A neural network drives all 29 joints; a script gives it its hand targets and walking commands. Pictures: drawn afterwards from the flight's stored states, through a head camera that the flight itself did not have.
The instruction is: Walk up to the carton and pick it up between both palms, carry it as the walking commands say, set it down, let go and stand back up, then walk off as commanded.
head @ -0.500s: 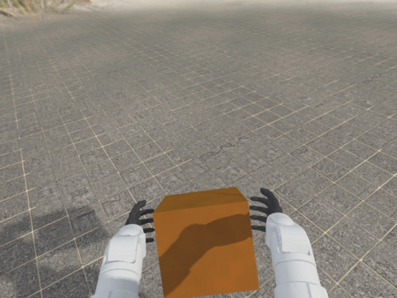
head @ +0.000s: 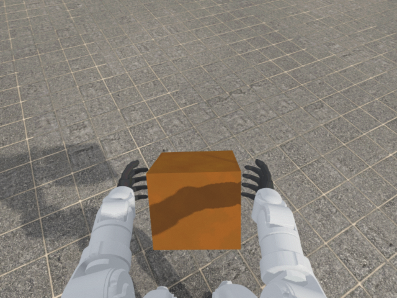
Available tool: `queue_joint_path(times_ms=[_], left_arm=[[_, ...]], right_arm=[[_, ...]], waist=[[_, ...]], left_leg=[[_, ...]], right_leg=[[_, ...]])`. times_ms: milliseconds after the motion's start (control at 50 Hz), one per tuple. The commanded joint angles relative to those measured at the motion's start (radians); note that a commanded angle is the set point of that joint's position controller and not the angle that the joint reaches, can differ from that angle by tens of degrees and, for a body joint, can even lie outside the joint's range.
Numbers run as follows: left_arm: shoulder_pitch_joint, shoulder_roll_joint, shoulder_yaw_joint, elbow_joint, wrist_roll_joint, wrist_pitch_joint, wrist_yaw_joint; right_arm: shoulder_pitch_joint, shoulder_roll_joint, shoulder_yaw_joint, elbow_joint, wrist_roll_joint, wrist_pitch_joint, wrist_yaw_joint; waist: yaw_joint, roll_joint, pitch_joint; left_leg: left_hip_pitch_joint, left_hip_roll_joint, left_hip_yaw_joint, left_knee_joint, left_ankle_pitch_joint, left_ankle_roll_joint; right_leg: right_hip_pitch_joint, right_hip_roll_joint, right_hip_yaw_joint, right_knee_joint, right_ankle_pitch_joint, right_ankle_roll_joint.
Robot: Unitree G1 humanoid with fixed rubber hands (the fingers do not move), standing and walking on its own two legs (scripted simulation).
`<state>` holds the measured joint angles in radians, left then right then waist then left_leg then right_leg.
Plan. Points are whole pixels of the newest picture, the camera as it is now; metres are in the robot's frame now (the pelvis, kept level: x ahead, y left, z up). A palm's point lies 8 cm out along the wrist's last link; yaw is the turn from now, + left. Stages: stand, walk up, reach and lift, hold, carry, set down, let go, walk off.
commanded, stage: set down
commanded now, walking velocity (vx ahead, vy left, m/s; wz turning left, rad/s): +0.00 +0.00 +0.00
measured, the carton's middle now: (196, 195) +0.40 -0.01 -0.12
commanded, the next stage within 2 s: none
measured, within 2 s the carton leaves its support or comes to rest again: neither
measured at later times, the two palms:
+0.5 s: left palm (135, 205) +0.37 +0.15 -0.11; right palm (250, 203) +0.35 -0.14 -0.10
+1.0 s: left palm (144, 212) +0.39 +0.15 -0.20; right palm (244, 212) +0.38 -0.15 -0.20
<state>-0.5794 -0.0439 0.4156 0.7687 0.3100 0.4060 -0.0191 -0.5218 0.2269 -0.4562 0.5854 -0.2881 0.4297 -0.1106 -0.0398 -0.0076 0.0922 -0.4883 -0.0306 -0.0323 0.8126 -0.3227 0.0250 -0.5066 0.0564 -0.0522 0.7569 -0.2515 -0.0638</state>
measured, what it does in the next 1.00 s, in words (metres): lowers itself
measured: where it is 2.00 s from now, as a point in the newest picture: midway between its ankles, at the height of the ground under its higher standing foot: outside the picture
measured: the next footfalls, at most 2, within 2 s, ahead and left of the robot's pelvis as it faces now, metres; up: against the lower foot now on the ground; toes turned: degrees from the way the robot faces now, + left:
none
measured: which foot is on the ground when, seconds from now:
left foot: down 0.00-1.00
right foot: down 0.00-1.00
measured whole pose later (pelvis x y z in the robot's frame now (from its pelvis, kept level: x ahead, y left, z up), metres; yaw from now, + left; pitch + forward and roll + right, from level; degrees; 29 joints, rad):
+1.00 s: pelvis -0.01 +0.03 -0.13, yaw +0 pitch +31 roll +2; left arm -0.62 -0.06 0.23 0.70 0.04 0.23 0.23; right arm -0.65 0.06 -0.32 0.65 -0.10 0.23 -0.16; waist -0.04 0.05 -0.15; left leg -1.46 -0.07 0.08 1.42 -0.50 0.07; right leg -1.52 0.01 0.02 1.41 -0.43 -0.01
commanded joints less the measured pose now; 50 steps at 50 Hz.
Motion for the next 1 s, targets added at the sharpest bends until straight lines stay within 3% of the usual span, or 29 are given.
queue_joint_path(times_ms=[0,20,60,80,100,120,140,160,200,260,300,320,340,420,560,600,620,680,740,780,800,820,840,860,880,920,940,960,980], left_arm=[[-0.720,-1.058,-0.521,-0.141,-0.192,-0.130,-0.284],[-0.620,-1.056,-0.539,-0.159,-0.188,-0.148,-0.281],[-0.569,-1.018,-0.484,-0.140,-0.156,-0.146,-0.247],[-0.561,-1.005,-0.540,-0.197,-0.192,-0.163,-0.245],[-0.607,-1.043,-0.603,-0.215,-0.234,-0.174,-0.238],[-0.657,-1.014,-0.634,-0.313,-0.229,-0.199,-0.222],[-0.688,-1.055,-0.727,-0.350,-0.277,-0.227,-0.209],[-0.654,-1.012,-0.705,-0.384,-0.260,-0.223,-0.185],[-0.554,-1.088,-0.784,-0.370,-0.277,-0.227,-0.162],[-0.393,-1.077,-0.742,-0.278,-0.269,-0.240,-0.116],[-0.500,-1.055,-0.795,-0.354,-0.284,-0.259,-0.100],[-0.446,-1.105,-0.810,-0.350,-0.290,-0.266,-0.097],[-0.435,-1.061,-0.793,-0.338,-0.284,-0.264,-0.093],[-0.477,-1.038,-0.825,-0.356,-0.329,-0.270,-0.070],[-0.581,-0.972,-0.775,-0.333,-0.276,-0.273,-0.041],[-0.565,-1.020,-0.716,-0.258,-0.284,-0.265,-0.034],[-0.566,-0.997,-0.735,-0.264,-0.286,-0.272,-0.024],[-0.597,-1.011,-0.756,-0.287,-0.294,-0.279,-0.034],[-0.710,-0.976,-0.762,-0.386,-0.330,-0.290,-0.015],[-0.733,-0.946,-0.720,-0.300,-0.310,-0.267,-0.017],[-0.705,-0.938,-0.692,-0.258,-0.300,-0.254,-0.034],[-0.816,-0.960,-0.737,-0.300,-0.325,-0.255,-0.037],[-0.860,-0.927,-0.742,-0.342,-0.349,-0.268,-0.038],[-0.855,-0.913,-0.724,-0.314,-0.344,-0.271,-0.040],[-0.800,-0.933,-0.725,-0.278,-0.341,-0.257,-0.041],[-0.841,-0.954,-0.762,-0.334,-0.364,-0.270,-0.037],[-0.913,-0.918,-0.763,-0.358,-0.398,-0.268,-0.041],[-0.911,-0.936,-0.723,-0.287,-0.359,-0.261,-0.049],[-0.948,-0.898,-0.719,-0.347,-0.375,-0.275,-0.055]], right_arm=[[-0.623,0.939,0.571,-0.006,0.226,-0.085,0.313],[-0.595,0.986,0.656,-0.060,0.242,-0.099,0.315],[-0.524,0.958,0.623,0.017,0.204,-0.098,0.312],[-0.463,0.952,0.636,0.013,0.212,-0.106,0.319],[-0.440,0.909,0.623,0.003,0.195,-0.120,0.317],[-0.436,0.947,0.642,0.018,0.208,-0.140,0.330],[-0.469,0.899,0.676,-0.020,0.240,-0.170,0.336],[-0.470,0.905,0.713,-0.025,0.263,-0.171,0.340],[-0.458,0.891,0.768,-0.082,0.288,-0.195,0.344],[-0.498,0.775,0.796,-0.125,0.311,-0.222,0.350],[-0.422,0.791,0.743,-0.036,0.284,-0.227,0.339],[-0.480,0.763,0.809,-0.139,0.322,-0.252,0.330],[-0.395,0.774,0.772,-0.057,0.275,-0.234,0.323],[-0.342,0.716,0.711,-0.007,0.255,-0.241,0.319],[-0.498,0.693,0.697,-0.014,0.265,-0.252,0.310],[-0.569,0.655,0.668,-0.012,0.244,-0.254,0.318],[-0.608,0.620,0.672,-0.024,0.268,-0.266,0.321],[-0.541,0.686,0.663,-0.025,0.229,-0.262,0.295],[-0.698,0.668,0.755,-0.106,0.320,-0.270,0.297],[-0.680,0.664,0.670,0.020,0.257,-0.242,0.288],[-0.637,0.707,0.692,0.049,0.253,-0.219,0.277],[-0.637,0.707,0.634,0.104,0.229,-0.223,0.284],[-0.706,0.672,0.672,0.032,0.273,-0.233,0.277],[-0.815,0.689,0.717,-0.056,0.289,-0.245,0.274],[-0.795,0.680,0.725,-0.089,0.291,-0.243,0.263],[-0.813,0.720,0.731,-0.101,0.313,-0.254,0.239],[-0.842,0.678,0.735,-0.097,0.306,-0.251,0.235],[-0.872,0.721,0.736,-0.073,0.305,-0.238,0.228],[-0.817,0.777,0.740,0.007,0.305,-0.222,0.230]], waist=[[0.001,0.154,-0.669],[0.039,0.100,-0.805],[0.033,0.017,-0.685],[0.011,0.022,-0.807],[-0.079,-0.017,-0.796],[-0.040,0.028,-0.873],[-0.072,0.068,-0.971],[0.002,0.052,-0.936],[-0.025,0.063,-1.085],[0.018,0.011,-1.014],[-0.031,0.035,-1.026],[0.017,0.075,-1.181],[-0.032,0.017,-1.113],[-0.094,0.034,-1.022],[-0.005,0.119,-1.043],[-0.050,0.045,-0.971],[-0.011,0.091,-0.937],[-0.085,0.019,-1.100],[0.028,0.053,-1.267],[-0.046,-0.017,-1.120],[-0.002,-0.016,-1.013],[-0.072,-0.007,-0.997],[-0.034,0.034,-1.065],[-0.004,-0.023,-1.163],[-0.035,-0.020,-1.220],[-0.018,0.064,-1.286],[-0.057,-0.017,-1.326],[-0.011,0.011,-1.284],[-0.020,-0.056,-1.274]], left_leg=[[-0.119,-0.045,-0.070,-0.115,0.053,0.045],[-0.124,-0.058,-0.064,-0.089,0.147,0.052],[-0.219,-0.054,-0.076,-0.065,0.117,0.046],[-0.173,-0.058,-0.089,-0.073,0.171,0.048],[-0.174,-0.052,-0.097,-0.066,0.192,0.037],[-0.136,-0.057,-0.100,-0.031,0.266,0.024],[-0.079,-0.048,-0.105,-0.010,0.309,0.013],[-0.098,-0.050,-0.111,0.005,0.316,0.010],[-0.018,-0.067,-0.113,0.041,0.460,-0.012],[-0.030,-0.044,-0.156,0.073,0.603,-0.023],[-0.065,-0.054,-0.151,0.085,0.463,-0.037],[-0.075,-0.074,-0.129,0.107,0.537,-0.049],[-0.092,-0.062,-0.146,0.095,0.501,-0.038],[-0.092,-0.046,-0.162,0.141,0.494,-0.062],[-0.305,-0.104,-0.100,0.201,0.241,-0.050],[-0.286,-0.092,-0.135,0.205,0.134,-0.038],[-0.321,-0.082,-0.135,0.209,0.188,-0.051],[-0.366,-0.104,-0.110,0.276,0.205,-0.044],[-0.297,-0.117,-0.100,0.302,0.203,-0.043],[-0.390,-0.110,-0.120,0.303,0.040,-0.028],[-0.511,-0.121,-0.079,0.298,-0.058,-0.023],[-0.494,-0.118,-0.098,0.324,-0.034,-0.025],[-0.510,-0.112,-0.086,0.338,-0.029,-0.027],[-0.494,-0.117,-0.070,0.378,-0.016,-0.015],[-0.455,-0.122,-0.070,0.392,0.033,-0.013],[-0.507,-0.133,-0.059,0.428,0.059,-0.015],[-0.497,-0.133,-0.075,0.435,0.061,-0.017],[-0.571,-0.144,-0.047,0.468,0.024,-0.007],[-0.606,-0.151,-0.047,0.477,0.034,0.001]], right_leg=[[0.331,-0.022,0.221,-0.078,0.053,0.032],[0.376,-0.021,0.221,-0.061,0.203,0.045],[0.294,-0.024,0.220,-0.034,0.220,0.060],[0.295,-0.008,0.193,-0.015,0.275,0.057],[0.246,0.002,0.173,-0.003,0.323,0.057],[0.174,0.018,0.169,0.031,0.365,0.053],[0.174,0.030,0.159,0.063,0.385,0.045],[0.149,0.025,0.166,0.075,0.368,0.040],[0.108,0.047,0.139,0.094,0.436,0.042],[-0.112,0.059,0.135,0.154,0.410,0.055],[-0.110,0.059,0.133,0.167,0.341,0.042],[-0.059,0.067,0.130,0.199,0.435,0.038],[-0.093,0.069,0.127,0.190,0.410,0.044],[-0.268,0.075,0.124,0.218,0.307,0.042],[-0.297,0.078,0.130,0.323,0.188,0.030],[-0.418,0.079,0.106,0.343,0.052,0.034],[-0.478,0.076,0.112,0.366,0.074,0.037],[-0.362,0.084,0.104,0.397,0.161,0.044],[-0.373,0.091,0.099,0.454,0.125,0.043],[-0.454,0.087,0.086,0.451,0.010,0.045],[-0.400,0.070,0.101,0.433,-0.053,0.051],[-0.501,0.080,0.096,0.463,-0.032,0.046],[-0.455,0.073,0.112,0.474,-0.023,0.041],[-0.443,0.084,0.096,0.497,-0.020,0.053],[-0.411,0.086,0.098,0.505,0.018,0.053],[-0.372,0.075,0.124,0.534,0.062,0.042],[-0.410,0.088,0.089,0.570,0.077,0.050],[-0.402,0.086,0.111,0.551,0.031,0.054],[-0.364,0.089,0.117,0.551,0.064,0.064]])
